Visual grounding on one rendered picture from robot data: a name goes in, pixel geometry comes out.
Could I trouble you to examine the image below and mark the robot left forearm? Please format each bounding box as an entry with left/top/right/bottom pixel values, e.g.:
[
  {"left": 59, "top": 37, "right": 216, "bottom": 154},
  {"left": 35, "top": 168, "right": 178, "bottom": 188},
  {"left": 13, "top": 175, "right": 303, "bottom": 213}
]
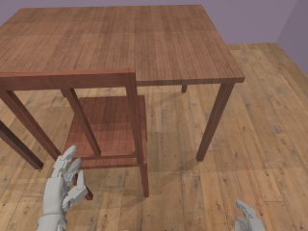
[{"left": 36, "top": 213, "right": 67, "bottom": 231}]

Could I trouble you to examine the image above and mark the right robot hand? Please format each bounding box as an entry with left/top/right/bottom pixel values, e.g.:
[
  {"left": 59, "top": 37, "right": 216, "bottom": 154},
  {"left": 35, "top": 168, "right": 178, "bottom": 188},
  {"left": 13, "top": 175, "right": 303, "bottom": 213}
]
[{"left": 231, "top": 199, "right": 267, "bottom": 231}]

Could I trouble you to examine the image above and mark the left robot hand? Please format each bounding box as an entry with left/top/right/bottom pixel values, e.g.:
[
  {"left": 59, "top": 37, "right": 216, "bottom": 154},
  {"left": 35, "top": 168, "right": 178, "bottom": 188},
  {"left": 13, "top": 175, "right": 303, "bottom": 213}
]
[{"left": 42, "top": 144, "right": 88, "bottom": 217}]

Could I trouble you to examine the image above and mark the table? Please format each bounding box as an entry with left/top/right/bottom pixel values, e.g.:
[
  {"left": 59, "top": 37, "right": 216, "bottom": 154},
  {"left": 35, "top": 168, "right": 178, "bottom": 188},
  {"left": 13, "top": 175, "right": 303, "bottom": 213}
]
[{"left": 0, "top": 4, "right": 245, "bottom": 169}]

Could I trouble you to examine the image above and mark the chair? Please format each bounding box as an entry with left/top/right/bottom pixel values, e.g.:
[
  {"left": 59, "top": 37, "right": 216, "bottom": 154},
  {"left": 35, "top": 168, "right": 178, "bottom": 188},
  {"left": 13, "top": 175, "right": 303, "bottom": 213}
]
[{"left": 0, "top": 67, "right": 149, "bottom": 200}]

